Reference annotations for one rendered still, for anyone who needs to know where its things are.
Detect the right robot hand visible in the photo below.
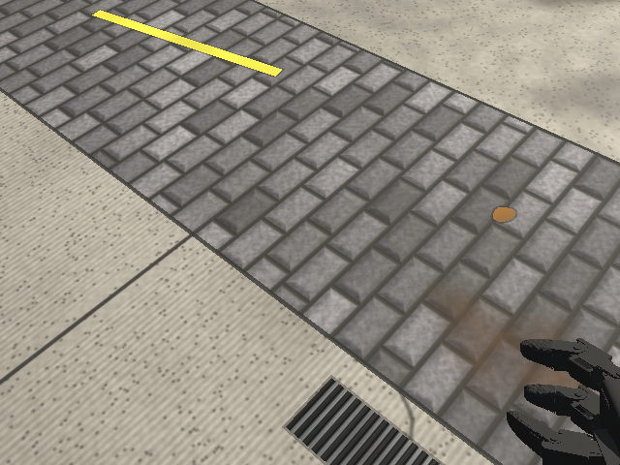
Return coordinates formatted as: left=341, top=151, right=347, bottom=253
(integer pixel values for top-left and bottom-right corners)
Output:
left=507, top=338, right=620, bottom=465

